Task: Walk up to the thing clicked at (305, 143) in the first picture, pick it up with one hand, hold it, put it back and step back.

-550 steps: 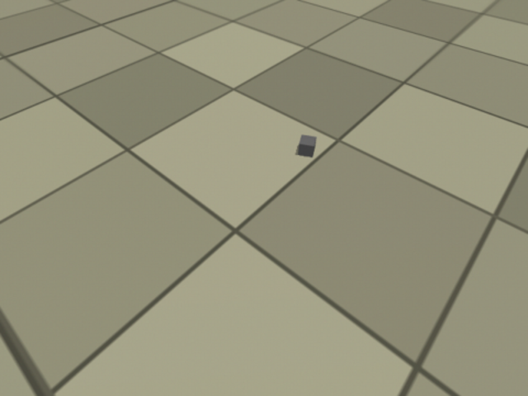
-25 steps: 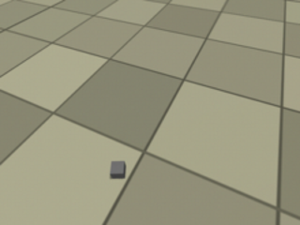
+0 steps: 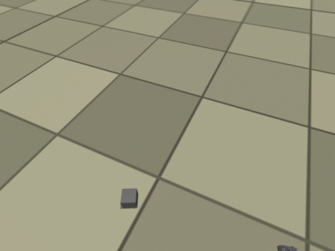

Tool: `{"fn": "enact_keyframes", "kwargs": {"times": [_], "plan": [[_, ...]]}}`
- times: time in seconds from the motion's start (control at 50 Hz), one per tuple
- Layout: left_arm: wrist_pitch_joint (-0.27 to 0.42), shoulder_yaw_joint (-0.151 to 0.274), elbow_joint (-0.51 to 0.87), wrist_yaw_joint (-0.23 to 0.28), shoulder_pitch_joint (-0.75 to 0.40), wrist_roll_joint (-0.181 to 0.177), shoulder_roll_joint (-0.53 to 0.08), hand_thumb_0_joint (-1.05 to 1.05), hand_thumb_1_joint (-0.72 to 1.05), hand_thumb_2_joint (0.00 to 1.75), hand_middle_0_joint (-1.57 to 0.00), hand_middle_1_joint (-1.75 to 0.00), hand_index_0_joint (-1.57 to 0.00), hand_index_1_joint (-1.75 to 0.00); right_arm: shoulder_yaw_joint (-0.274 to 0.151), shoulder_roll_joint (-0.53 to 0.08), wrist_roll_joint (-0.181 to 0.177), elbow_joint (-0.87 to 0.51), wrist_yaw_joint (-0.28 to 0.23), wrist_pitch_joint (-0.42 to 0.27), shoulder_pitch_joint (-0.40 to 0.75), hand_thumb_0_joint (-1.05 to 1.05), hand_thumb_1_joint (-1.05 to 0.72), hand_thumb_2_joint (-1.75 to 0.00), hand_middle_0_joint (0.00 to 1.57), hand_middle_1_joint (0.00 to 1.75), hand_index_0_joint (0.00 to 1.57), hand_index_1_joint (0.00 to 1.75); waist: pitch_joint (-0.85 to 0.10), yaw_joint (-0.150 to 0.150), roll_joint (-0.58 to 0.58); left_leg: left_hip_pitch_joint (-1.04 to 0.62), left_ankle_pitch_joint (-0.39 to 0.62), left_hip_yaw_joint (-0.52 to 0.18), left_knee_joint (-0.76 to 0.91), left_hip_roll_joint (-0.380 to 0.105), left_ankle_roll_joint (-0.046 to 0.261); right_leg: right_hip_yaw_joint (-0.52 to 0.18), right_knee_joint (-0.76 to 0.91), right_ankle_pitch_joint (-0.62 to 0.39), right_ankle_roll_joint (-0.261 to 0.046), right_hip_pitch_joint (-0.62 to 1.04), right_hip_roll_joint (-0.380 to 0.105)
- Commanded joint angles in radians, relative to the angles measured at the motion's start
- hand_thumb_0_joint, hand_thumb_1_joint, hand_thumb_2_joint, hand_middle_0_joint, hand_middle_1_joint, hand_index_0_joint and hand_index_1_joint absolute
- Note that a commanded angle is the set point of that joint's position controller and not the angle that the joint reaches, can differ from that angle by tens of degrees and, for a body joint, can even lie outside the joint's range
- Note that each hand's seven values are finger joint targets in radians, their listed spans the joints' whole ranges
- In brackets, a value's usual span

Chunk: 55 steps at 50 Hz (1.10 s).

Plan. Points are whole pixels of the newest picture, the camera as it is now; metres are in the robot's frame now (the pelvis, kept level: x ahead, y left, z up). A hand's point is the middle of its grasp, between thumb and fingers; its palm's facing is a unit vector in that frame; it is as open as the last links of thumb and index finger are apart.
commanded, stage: walk up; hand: left
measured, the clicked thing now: (129, 198) +0.54 +0.26 -0.74
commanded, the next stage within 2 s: stand in 0.06 s
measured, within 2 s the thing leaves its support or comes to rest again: neither
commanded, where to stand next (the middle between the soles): +0.11 +0.02 m, yaw -1 degrees
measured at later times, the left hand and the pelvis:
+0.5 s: hand out of the picture +0.08 +0.24 -0.15, palm faces -0.02 -0.94 -0.34, open 7.4 cm; pelvis +0.00 -0.01 +0.00, yaw +0 degrees
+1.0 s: hand out of the picture +0.08 +0.24 -0.15, palm faces -0.01 -0.94 -0.34, open 7.4 cm; pelvis +0.01 -0.02 +0.00, yaw +1 degrees
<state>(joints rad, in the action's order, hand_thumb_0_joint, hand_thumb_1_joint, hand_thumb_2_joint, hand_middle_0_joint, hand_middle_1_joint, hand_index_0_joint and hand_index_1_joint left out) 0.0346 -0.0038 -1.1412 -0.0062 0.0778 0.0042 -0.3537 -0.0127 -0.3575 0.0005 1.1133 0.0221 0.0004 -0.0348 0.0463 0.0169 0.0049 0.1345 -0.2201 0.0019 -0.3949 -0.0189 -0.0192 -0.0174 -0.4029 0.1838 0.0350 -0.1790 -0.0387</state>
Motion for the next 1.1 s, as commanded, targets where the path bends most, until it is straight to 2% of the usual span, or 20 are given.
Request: {"fn": "enact_keyframes", "kwargs": {"times": [0.0,0.02,0.04,0.06,0.08,0.14,0.22,0.32,0.46,0.5,0.6,0.64,0.7,0.8,0.82,0.92,1.06,1.08], "plan": [[0.016,0.042,0.037,0.016,-0.054,0.002,-0.219,0.0,0.9,0.9,-0.2,-0.3,-0.2,-0.3,-0.042,-0.201,-0.002,-0.039,-0.015,-0.018,0.044,0.0,-0.9,-0.9,0.2,0.3,0.2,0.3,-0.069,-0.013,0.002,0.0,0.07,-0.072,0.105,-0.096,0.043,-0.073,0.084,-0.123,-0.045,0.042,-0.089],[0.017,0.043,0.037,0.015,-0.051,0.003,-0.222,0.0,0.9,0.9,-0.2,-0.3,-0.2,-0.3,-0.041,-0.2,-0.001,-0.04,-0.014,-0.017,0.044,0.0,-0.9,-0.9,0.2,0.3,0.2,0.3,-0.067,-0.012,-0.002,-0.009,0.068,-0.067,0.101,-0.093,0.043,-0.077,0.094,-0.112,-0.043,0.034,-0.09],[0.014,0.042,0.036,0.015,-0.048,0.005,-0.226,0.0,0.9,0.9,-0.2,-0.3,-0.2,-0.3,-0.039,-0.196,0.007,-0.043,-0.015,-0.025,0.04,0.0,-0.9,-0.9,0.2,0.3,0.2,0.3,-0.065,-0.018,-0.036,-0.01,0.11,-0.097,0.115,-0.107,0.037,-0.071,0.084,-0.119,-0.04,0.039,-0.084],[0.012,0.043,0.04,0.014,-0.06,0.004,-0.221,0.0,0.9,0.9,-0.2,-0.3,-0.2,-0.3,-0.04,-0.205,0.008,-0.041,-0.015,-0.029,0.035,0.0,-0.9,-0.9,0.2,0.3,0.2,0.3,-0.07,-0.018,-0.022,0.014,0.11,-0.1,0.126,-0.111,0.035,-0.066,0.084,-0.105,-0.038,0.064,-0.08],[0.01,0.043,0.04,0.014,-0.049,0.003,-0.216,0.0,0.9,0.9,-0.2,-0.3,-0.2,-0.3,-0.043,-0.214,0.009,-0.04,-0.017,-0.031,0.048,0.0,-0.9,-0.9,0.2,0.3,0.2,0.3,-0.071,-0.009,-0.014,0.002,0.11,-0.099,0.122,-0.11,0.033,-0.069,0.091,-0.097,-0.04,0.059,-0.083],[0.01,0.045,0.043,0.012,-0.054,0.002,-0.223,0.0,0.9,0.9,-0.2,-0.3,-0.2,-0.3,-0.042,-0.214,0.008,-0.036,-0.018,-0.033,0.039,0.0,-0.9,-0.9,0.2,0.3,0.2,0.3,-0.091,-0.016,0.004,-0.012,0.143,-0.09,0.116,-0.108,0.029,-0.075,0.093,-0.141,-0.044,0.079,-0.089],[0.006,0.045,0.044,0.011,-0.043,0.002,-0.22,0.0,0.9,0.9,-0.2,-0.3,-0.2,-0.3,-0.041,-0.213,0.006,-0.028,-0.02,-0.033,0.035,0.0,-0.9,-0.9,0.2,0.3,0.2,0.3,-0.086,-0.013,0.008,-0.009,0.113,-0.086,0.122,-0.105,0.026,-0.076,0.104,-0.134,-0.044,0.077,-0.088],[0.004,0.049,0.048,0.012,-0.05,0.003,-0.231,0.0,0.9,0.9,-0.2,-0.3,-0.2,-0.3,-0.039,-0.205,0.008,-0.026,-0.019,-0.027,0.01,0.0,-0.9,-0.9,0.2,0.3,0.2,0.3,-0.085,-0.022,-0.011,-0.003,0.068,-0.083,0.123,-0.102,0.026,-0.075,0.118,-0.078,-0.047,0.067,-0.086],[0.005,0.049,0.055,0.011,-0.047,0.001,-0.226,0.0,0.9,0.9,-0.2,-0.3,-0.2,-0.3,-0.034,-0.205,0.008,-0.024,-0.021,-0.029,-0.009,0.0,-0.9,-0.9,0.2,0.3,0.2,0.3,-0.096,-0.025,-0.001,-0.006,0.144,-0.082,0.108,-0.111,0.025,-0.075,0.1,-0.173,-0.049,0.097,-0.091],[0.002,0.049,0.049,0.01,-0.036,0.0,-0.224,0.0,0.9,0.9,-0.2,-0.3,-0.2,-0.3,-0.032,-0.203,0.007,-0.021,-0.023,-0.027,-0.012,0.0,-0.9,-0.9,0.2,0.3,0.2,0.3,-0.08,-0.019,0.003,-0.004,0.111,-0.08,0.119,-0.108,0.023,-0.075,0.11,-0.132,-0.048,0.077,-0.086],[0.001,0.049,0.054,0.011,-0.044,0.001,-0.222,0.0,0.9,0.9,-0.2,-0.3,-0.2,-0.3,-0.028,-0.203,0.008,-0.024,-0.023,-0.027,-0.025,0.0,-0.9,-0.9,0.2,0.3,0.2,0.3,-0.069,-0.026,-0.006,0.006,0.111,-0.082,0.12,-0.109,0.023,-0.074,0.115,-0.131,-0.047,0.076,-0.085],[0.003,0.048,0.055,0.01,-0.035,0.002,-0.22,0.0,0.9,0.9,-0.2,-0.3,-0.2,-0.3,-0.031,-0.21,0.008,-0.031,-0.024,-0.028,-0.013,0.0,-0.9,-0.9,0.2,0.3,0.2,0.3,-0.093,-0.022,0.001,-0.02,0.155,-0.081,0.108,-0.114,0.025,-0.075,0.106,-0.175,-0.049,0.081,-0.09],[-0.001,0.049,0.055,0.01,-0.035,0.004,-0.22,0.0,0.9,0.9,-0.2,-0.3,-0.2,-0.3,-0.027,-0.209,0.008,-0.031,-0.025,-0.028,-0.017,0.0,-0.9,-0.9,0.2,0.3,0.2,0.3,-0.08,-0.02,0.003,-0.01,0.141,-0.081,0.115,-0.114,0.023,-0.07,0.108,-0.162,-0.049,0.082,-0.086],[-0.002,0.049,0.055,0.01,-0.042,0.002,-0.223,0.0,0.9,0.9,-0.2,-0.3,-0.2,-0.3,-0.027,-0.205,0.009,-0.033,-0.024,-0.025,-0.019,0.0,-0.9,-0.9,0.2,0.3,0.2,0.3,-0.062,-0.021,-0.008,0.003,0.079,-0.084,0.123,-0.11,0.024,-0.071,0.124,-0.08,-0.048,0.066,-0.084],[-0.001,0.047,0.053,0.009,-0.032,0.005,-0.215,0.0,0.9,0.9,-0.2,-0.3,-0.2,-0.3,-0.029,-0.214,0.008,-0.036,-0.024,-0.026,-0.013,0.0,-0.9,-0.9,0.2,0.3,0.2,0.3,-0.071,-0.019,0.002,-0.007,0.1,-0.082,0.114,-0.114,0.029,-0.073,0.122,-0.119,-0.048,0.07,-0.088],[0.001,0.049,0.055,0.009,-0.035,0.002,-0.219,0.0,0.9,0.9,-0.2,-0.3,-0.2,-0.3,-0.025,-0.212,0.008,-0.036,-0.024,-0.029,-0.023,0.0,-0.9,-0.9,0.2,0.3,0.2,0.3,-0.087,-0.021,0.01,-0.012,0.152,-0.084,0.113,-0.116,0.027,-0.07,0.111,-0.172,-0.049,0.092,-0.089],[-0.001,0.048,0.055,0.01,-0.028,0.005,-0.224,0.0,0.9,0.9,-0.2,-0.3,-0.2,-0.3,-0.027,-0.21,0.008,-0.036,-0.025,-0.025,-0.027,0.0,-0.9,-0.9,0.2,0.3,0.2,0.3,-0.066,-0.019,-0.012,-0.011,0.09,-0.083,0.118,-0.109,0.026,-0.066,0.126,-0.09,-0.047,0.058,-0.084],[-0.001,0.047,0.054,0.01,-0.028,0.005,-0.218,0.0,0.9,0.9,-0.2,-0.3,-0.2,-0.3,-0.026,-0.212,0.007,-0.036,-0.025,-0.025,-0.024,0.0,-0.9,-0.9,0.2,0.3,0.2,0.3,-0.061,-0.021,-0.002,-0.012,0.104,-0.082,0.113,-0.112,0.03,-0.069,0.124,-0.119,-0.048,0.061,-0.088]]}}
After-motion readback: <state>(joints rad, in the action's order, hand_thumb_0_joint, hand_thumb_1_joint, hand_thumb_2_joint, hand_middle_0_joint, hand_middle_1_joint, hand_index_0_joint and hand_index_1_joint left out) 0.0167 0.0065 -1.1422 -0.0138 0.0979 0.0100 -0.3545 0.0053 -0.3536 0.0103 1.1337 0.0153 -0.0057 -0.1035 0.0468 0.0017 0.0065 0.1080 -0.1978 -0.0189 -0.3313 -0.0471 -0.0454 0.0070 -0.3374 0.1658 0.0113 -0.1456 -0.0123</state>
